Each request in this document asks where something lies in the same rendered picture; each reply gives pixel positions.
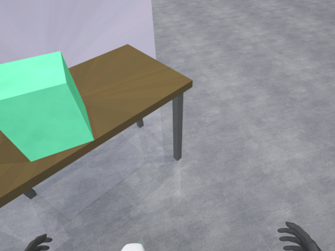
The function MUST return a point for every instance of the table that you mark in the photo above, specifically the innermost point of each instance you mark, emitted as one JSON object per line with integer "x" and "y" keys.
{"x": 118, "y": 88}

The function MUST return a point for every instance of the right robot hand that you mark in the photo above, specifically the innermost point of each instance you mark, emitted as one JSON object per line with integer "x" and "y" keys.
{"x": 301, "y": 238}

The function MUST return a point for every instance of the carton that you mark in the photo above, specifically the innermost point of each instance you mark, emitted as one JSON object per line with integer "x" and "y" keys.
{"x": 41, "y": 110}

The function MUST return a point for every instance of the left robot hand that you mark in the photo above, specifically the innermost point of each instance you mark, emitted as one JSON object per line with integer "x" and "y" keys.
{"x": 33, "y": 245}

